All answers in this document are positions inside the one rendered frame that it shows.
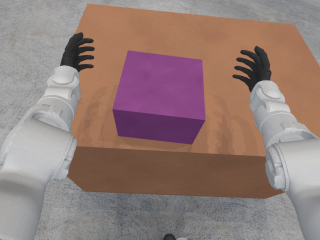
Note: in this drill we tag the robot right forearm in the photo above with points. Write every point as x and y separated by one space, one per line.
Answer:
272 116

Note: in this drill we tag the carton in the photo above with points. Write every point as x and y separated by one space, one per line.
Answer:
160 97

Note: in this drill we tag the robot left hand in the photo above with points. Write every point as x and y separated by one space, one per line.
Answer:
71 56

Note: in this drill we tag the robot left upper arm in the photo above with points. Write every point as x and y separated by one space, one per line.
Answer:
41 153

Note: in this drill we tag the robot right upper arm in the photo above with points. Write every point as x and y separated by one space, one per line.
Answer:
294 168

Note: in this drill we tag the robot right hand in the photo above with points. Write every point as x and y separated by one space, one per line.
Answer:
260 67

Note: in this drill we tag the robot left forearm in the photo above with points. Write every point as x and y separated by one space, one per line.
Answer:
56 107

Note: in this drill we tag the pedestal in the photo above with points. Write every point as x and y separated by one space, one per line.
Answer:
227 157

